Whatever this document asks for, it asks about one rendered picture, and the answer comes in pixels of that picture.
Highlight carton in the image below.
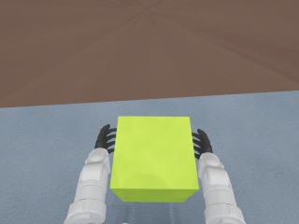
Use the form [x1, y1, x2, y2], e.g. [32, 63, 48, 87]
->
[109, 116, 199, 203]

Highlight right robot hand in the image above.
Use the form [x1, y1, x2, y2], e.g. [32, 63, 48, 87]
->
[192, 129, 213, 160]

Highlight right robot forearm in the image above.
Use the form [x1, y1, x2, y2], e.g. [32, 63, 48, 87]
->
[197, 152, 246, 224]

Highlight left robot hand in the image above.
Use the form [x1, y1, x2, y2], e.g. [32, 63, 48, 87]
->
[94, 124, 117, 154]

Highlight left robot forearm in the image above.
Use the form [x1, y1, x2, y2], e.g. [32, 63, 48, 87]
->
[64, 147, 111, 224]

